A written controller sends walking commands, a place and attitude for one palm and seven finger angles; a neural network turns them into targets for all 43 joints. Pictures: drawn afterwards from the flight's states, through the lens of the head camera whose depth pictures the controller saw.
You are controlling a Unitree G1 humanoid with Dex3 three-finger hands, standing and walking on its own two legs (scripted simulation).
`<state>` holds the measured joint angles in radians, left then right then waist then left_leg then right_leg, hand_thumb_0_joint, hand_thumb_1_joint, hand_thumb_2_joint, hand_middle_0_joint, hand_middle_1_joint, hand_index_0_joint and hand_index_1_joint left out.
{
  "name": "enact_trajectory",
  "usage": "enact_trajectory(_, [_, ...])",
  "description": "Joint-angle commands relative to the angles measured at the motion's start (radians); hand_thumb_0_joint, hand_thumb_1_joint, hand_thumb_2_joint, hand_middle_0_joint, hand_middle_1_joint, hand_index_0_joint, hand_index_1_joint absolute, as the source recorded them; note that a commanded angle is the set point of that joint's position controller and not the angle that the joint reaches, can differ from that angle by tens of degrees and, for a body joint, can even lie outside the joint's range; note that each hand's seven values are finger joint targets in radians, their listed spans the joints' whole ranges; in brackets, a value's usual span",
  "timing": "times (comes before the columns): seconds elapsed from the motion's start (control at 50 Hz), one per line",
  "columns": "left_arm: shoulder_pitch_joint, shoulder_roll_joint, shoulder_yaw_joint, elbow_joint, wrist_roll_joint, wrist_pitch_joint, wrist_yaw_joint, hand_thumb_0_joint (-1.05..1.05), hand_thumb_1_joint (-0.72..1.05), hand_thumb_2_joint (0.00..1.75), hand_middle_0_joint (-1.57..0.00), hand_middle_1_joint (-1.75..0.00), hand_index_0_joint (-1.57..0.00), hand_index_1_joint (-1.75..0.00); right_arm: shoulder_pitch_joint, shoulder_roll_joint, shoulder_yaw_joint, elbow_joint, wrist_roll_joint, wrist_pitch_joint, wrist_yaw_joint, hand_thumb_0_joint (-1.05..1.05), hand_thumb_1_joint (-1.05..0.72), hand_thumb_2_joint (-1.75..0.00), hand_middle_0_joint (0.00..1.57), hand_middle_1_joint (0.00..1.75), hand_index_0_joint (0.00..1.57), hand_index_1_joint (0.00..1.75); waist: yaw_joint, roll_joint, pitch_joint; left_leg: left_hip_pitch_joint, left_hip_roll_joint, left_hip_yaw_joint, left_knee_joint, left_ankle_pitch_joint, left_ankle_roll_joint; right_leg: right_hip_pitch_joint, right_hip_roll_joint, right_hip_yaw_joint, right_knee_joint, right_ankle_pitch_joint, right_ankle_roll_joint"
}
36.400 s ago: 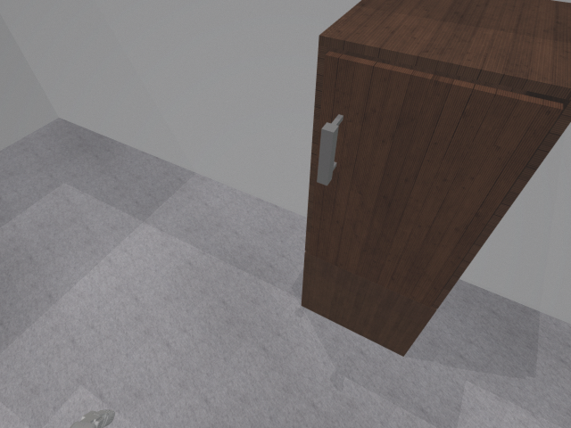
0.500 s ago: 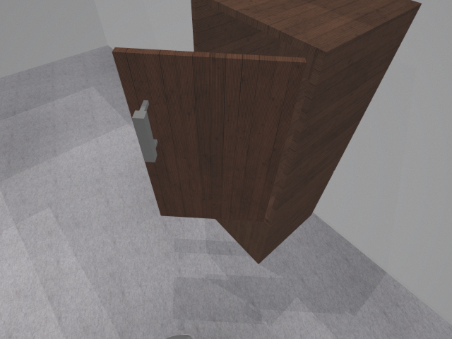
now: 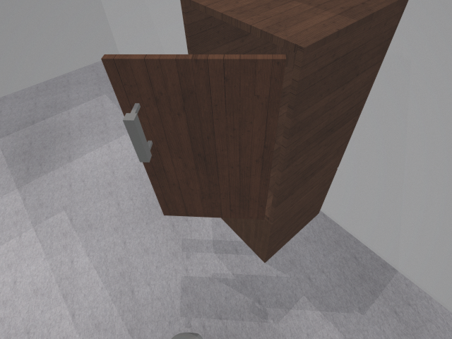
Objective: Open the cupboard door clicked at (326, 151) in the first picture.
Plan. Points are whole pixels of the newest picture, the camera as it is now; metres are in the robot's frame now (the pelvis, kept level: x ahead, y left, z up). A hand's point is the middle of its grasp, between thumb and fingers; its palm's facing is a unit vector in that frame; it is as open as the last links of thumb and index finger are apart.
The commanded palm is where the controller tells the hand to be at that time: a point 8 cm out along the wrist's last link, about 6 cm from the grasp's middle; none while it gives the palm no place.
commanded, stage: come to a stop and stand still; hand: left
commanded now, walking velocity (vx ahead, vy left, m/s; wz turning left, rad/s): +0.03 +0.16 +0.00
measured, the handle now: (141, 133) +0.53 +0.25 +0.05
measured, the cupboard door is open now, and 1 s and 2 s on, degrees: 46 46 46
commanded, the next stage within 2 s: look again from close up in 0.62 s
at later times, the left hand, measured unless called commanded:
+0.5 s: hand out of the picture -0.02 +0.23 -0.18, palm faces +0.06 -0.98 -0.17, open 7.4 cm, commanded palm none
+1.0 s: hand out of the picture -0.01 +0.22 -0.17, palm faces +0.03 -0.97 -0.24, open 7.4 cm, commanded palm none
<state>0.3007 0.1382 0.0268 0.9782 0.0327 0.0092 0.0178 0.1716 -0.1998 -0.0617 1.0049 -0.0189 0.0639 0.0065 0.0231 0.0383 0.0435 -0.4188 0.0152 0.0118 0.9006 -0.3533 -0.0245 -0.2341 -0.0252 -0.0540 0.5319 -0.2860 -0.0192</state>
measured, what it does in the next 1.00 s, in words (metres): steps on the spot: left foot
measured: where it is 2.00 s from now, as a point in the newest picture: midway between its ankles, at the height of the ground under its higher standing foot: outside the picture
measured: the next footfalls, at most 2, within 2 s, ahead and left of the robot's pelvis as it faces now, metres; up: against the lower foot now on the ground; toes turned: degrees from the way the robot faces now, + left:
left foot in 0.22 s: +0.01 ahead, +0.15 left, +0.00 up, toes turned +4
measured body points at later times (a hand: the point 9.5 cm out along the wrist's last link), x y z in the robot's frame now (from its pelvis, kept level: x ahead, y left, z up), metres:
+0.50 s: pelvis -0.01 +0.06 +0.01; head +0.00 +0.07 +0.45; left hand -0.02 +0.28 -0.16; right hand +0.00 -0.17 -0.15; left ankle -0.03 +0.15 -0.74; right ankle +0.00 -0.11 -0.74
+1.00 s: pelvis +0.00 +0.04 +0.00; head +0.01 +0.02 +0.45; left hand -0.01 +0.27 -0.15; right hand +0.00 -0.17 -0.17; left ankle -0.03 +0.15 -0.74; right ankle +0.00 -0.11 -0.74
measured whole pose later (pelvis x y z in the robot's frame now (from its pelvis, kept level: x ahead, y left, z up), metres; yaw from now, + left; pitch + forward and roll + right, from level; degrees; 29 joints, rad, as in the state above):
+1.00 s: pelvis +0.00 +0.04 +0.00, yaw +1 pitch -1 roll +1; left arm 0.30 0.14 -0.01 1.12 0.02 -0.02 0.03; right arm 0.32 -0.17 0.01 1.06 -0.01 -0.02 -0.02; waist 0.00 0.05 0.03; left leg -0.16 0.00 0.08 0.50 -0.32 0.02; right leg -0.22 -0.09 -0.04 0.54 -0.29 0.05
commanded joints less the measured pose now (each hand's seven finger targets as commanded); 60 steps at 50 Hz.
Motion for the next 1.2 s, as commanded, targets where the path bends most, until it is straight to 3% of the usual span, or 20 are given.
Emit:
enact_trajectory(0.0, [0.074,0.200,0.054,-0.037,-0.001,-0.033,0.018,0.00,0.90,0.90,-0.20,-0.30,-0.20,-0.30,0.009,-0.047,-0.004,-0.051,0.000,-0.036,-0.008,0.00,-0.90,-0.90,0.20,0.30,0.20,0.30,0.033,-0.160,-0.034,-0.081,0.011,0.006,-0.047,-0.060,-0.024,0.195,-0.288,0.247,-0.207,0.437,-0.148])
enact_trajectory(0.08, [0.089,0.210,0.063,-0.001,0.003,-0.022,0.022,0.00,0.90,0.90,-0.20,-0.30,-0.20,-0.30,0.016,-0.026,0.004,-0.051,0.010,-0.039,-0.016,0.00,-0.90,-0.90,0.20,0.30,0.20,0.30,0.045,-0.209,-0.046,0.000,0.006,0.028,-0.214,-0.099,-0.020,0.204,-0.301,0.233,-0.172,0.520,-0.163])
enact_trajectory(0.12, [0.045,0.208,0.060,0.006,-0.003,-0.015,0.022,0.00,0.90,0.90,-0.20,-0.30,-0.20,-0.30,0.088,-0.017,0.009,-0.021,0.011,-0.042,-0.022,0.00,-0.90,-0.90,0.20,0.30,0.20,0.30,0.011,-0.206,-0.069,0.136,-0.003,0.043,-0.381,0.008,-0.014,0.137,-0.263,0.195,-0.142,0.452,-0.126])
enact_trajectory(0.14, [0.011,0.200,0.056,0.008,-0.009,-0.012,0.020,0.00,0.90,0.90,-0.20,-0.30,-0.20,-0.30,0.142,-0.015,0.013,0.003,0.011,-0.047,-0.025,0.00,-0.90,-0.90,0.20,0.30,0.20,0.30,-0.016,-0.205,-0.076,0.243,-0.005,0.053,-0.501,0.113,-0.009,0.074,-0.228,0.162,-0.119,0.378,-0.088])
enact_trajectory(0.16, [0.000,0.168,0.049,0.008,-0.016,-0.008,0.017,0.00,0.90,0.90,-0.20,-0.30,-0.20,-0.30,0.166,-0.038,0.012,0.021,0.009,-0.056,-0.028,0.00,-0.90,-0.90,0.20,0.30,0.20,0.30,-0.019,-0.138,-0.080,0.335,0.032,0.025,-0.555,0.195,0.007,0.003,-0.174,0.123,-0.083,0.279,-0.047])
enact_trajectory(0.18, [0.008,0.132,0.041,0.004,-0.015,-0.002,0.011,0.00,0.90,0.90,-0.20,-0.30,-0.20,-0.30,0.167,-0.078,0.005,0.020,0.004,-0.063,-0.030,0.00,-0.90,-0.90,0.20,0.30,0.20,0.30,-0.010,-0.011,-0.082,0.352,0.135,-0.078,-0.546,0.295,0.046,-0.052,-0.104,0.059,-0.051,0.122,0.001])
enact_trajectory(0.2, [0.011,0.098,0.033,0.005,-0.015,0.002,0.012,0.00,0.90,0.90,-0.20,-0.30,-0.20,-0.30,0.136,-0.116,0.006,0.014,0.000,-0.061,-0.032,0.00,-0.90,-0.90,0.20,0.30,0.20,0.30,0.008,0.054,-0.048,0.244,0.208,-0.124,-0.565,0.269,0.085,-0.030,-0.077,0.018,-0.072,0.006,0.027])
enact_trajectory(0.24, [-0.026,0.088,0.022,0.037,-0.008,0.011,0.012,0.00,0.90,0.90,-0.20,-0.30,-0.20,-0.30,0.095,-0.092,0.016,0.026,0.001,-0.066,-0.035,0.00,-0.90,-0.90,0.20,0.30,0.20,0.30,0.006,0.103,0.032,0.111,0.173,-0.127,-0.649,0.165,0.086,0.046,-0.061,-0.011,-0.051,0.034,0.042])
enact_trajectory(0.28, [0.007,0.097,0.015,0.069,-0.009,0.008,0.009,0.00,0.90,0.90,-0.20,-0.30,-0.20,-0.30,0.097,-0.081,0.021,0.038,0.004,-0.070,-0.039,0.00,-0.90,-0.90,0.20,0.30,0.20,0.30,0.016,0.082,0.033,0.129,0.148,-0.101,-0.645,0.177,0.075,0.070,-0.069,0.004,-0.080,0.081,0.038])
enact_trajectory(0.32, [0.023,0.099,0.010,0.094,-0.010,0.003,0.009,0.00,0.90,0.90,-0.20,-0.30,-0.20,-0.30,0.114,-0.072,0.025,0.050,0.005,-0.074,-0.040,0.00,-0.90,-0.90,0.20,0.30,0.20,0.30,0.011,0.045,0.008,0.166,0.131,-0.079,-0.630,0.191,0.064,0.077,-0.078,0.016,-0.111,0.123,0.037])
enact_trajectory(0.38, [0.028,0.096,0.004,0.114,-0.008,0.001,0.011,0.00,0.90,0.90,-0.20,-0.30,-0.20,-0.30,0.131,-0.059,0.025,0.068,0.007,-0.076,-0.040,0.00,-0.90,-0.90,0.20,0.30,0.20,0.30,0.004,-0.006,0.036,0.173,0.120,-0.066,-0.632,0.191,0.055,0.068,-0.086,0.021,-0.134,0.149,0.040])
enact_trajectory(0.68, [0.073,0.071,-0.005,0.147,-0.012,-0.013,0.019,0.00,0.90,0.90,-0.20,-0.30,-0.20,-0.30,0.184,-0.028,0.033,0.105,0.011,-0.088,-0.046,0.00,-0.90,-0.90,0.20,0.30,0.20,0.30,-0.009,-0.037,0.034,0.236,0.099,-0.022,-0.600,0.289,0.047,0.064,-0.097,0.036,-0.159,0.204,0.037])
enact_trajectory(0.7, [0.085,0.114,-0.024,0.161,-0.005,-0.031,0.060,0.00,0.90,0.90,-0.20,-0.30,-0.20,-0.30,0.115,-0.080,0.043,0.025,0.024,-0.104,-0.032,0.00,-0.90,-0.90,0.20,0.30,0.20,0.30,-0.007,0.007,0.064,0.157,0.116,-0.012,-0.431,0.480,0.025,0.027,-0.124,0.081,-0.117,0.321,0.018])
enact_trajectory(0.72, [0.069,0.131,-0.017,0.122,-0.012,-0.036,0.050,0.00,0.90,0.90,-0.20,-0.30,-0.20,-0.30,0.167,-0.040,0.043,0.015,0.007,-0.104,-0.029,0.00,-0.90,-0.90,0.20,0.30,0.20,0.30,-0.027,0.067,-0.004,0.161,0.077,-0.028,-0.489,0.280,0.024,0.058,-0.114,0.056,-0.075,0.124,-0.001])
enact_trajectory(0.74, [0.063,0.122,-0.022,0.113,-0.013,-0.031,0.040,0.00,0.90,0.90,-0.20,-0.30,-0.20,-0.30,0.181,-0.052,0.048,0.007,0.005,-0.105,-0.026,0.00,-0.90,-0.90,0.20,0.30,0.20,0.30,-0.020,0.074,0.006,0.117,0.094,-0.056,-0.529,0.156,0.038,0.033,-0.084,0.037,-0.052,0.010,-0.003])
enact_trajectory(0.78, [0.066,0.099,-0.025,0.103,-0.010,-0.032,0.028,0.00,0.90,0.90,-0.20,-0.30,-0.20,-0.30,0.184,-0.051,0.050,-0.012,0.002,-0.112,-0.029,0.00,-0.90,-0.90,0.20,0.30,0.20,0.30,-0.011,0.143,-0.024,0.137,0.113,-0.089,-0.552,0.222,0.062,0.032,-0.059,0.011,-0.017,0.030,-0.004])
enact_trajectory(0.82, [0.064,0.087,-0.028,0.108,-0.015,-0.038,0.024,0.00,0.90,0.90,-0.20,-0.30,-0.20,-0.30,0.192,-0.045,0.051,-0.016,0.007,-0.112,-0.034,0.00,-0.90,-0.90,0.20,0.30,0.20,0.30,-0.015,0.021,-0.027,0.176,0.102,-0.067,-0.508,0.292,0.071,0.028,-0.070,0.025,-0.048,0.092,-0.007])
enact_trajectory(0.86, [0.055,0.086,-0.029,0.106,-0.018,-0.038,0.023,0.00,0.90,0.90,-0.20,-0.30,-0.20,-0.30,0.207,-0.047,0.051,-0.011,0.009,-0.108,-0.034,0.00,-0.90,-0.90,0.20,0.30,0.20,0.30,-0.026,-0.047,0.000,0.189,0.093,-0.053,-0.508,0.266,0.068,0.013,-0.081,0.037,-0.067,0.117,-0.006])
enact_trajectory(0.98, [0.036,0.111,-0.023,0.105,-0.019,-0.035,0.020,0.00,0.90,0.90,-0.20,-0.30,-0.20,-0.30,0.194,-0.045,0.056,0.016,0.007,-0.101,-0.031,0.00,-0.90,-0.90,0.20,0.30,0.20,0.30,-0.023,-0.049,0.057,0.186,0.079,-0.030,-0.538,0.209,0.062,0.002,-0.087,0.053,-0.088,0.122,-0.005])
enact_trajectory(1.18, [0.014,0.142,-0.012,0.095,-0.019,-0.045,0.020,0.00,0.90,0.90,-0.20,-0.30,-0.20,-0.30,0.171,-0.045,0.056,0.050,0.004,-0.097,-0.030,0.00,-0.90,-0.90,0.20,0.30,0.20,0.30,-0.022,-0.083,0.004,0.242,0.077,0.004,-0.523,0.243,0.044,0.036,-0.104,0.073,-0.108,0.251,-0.013])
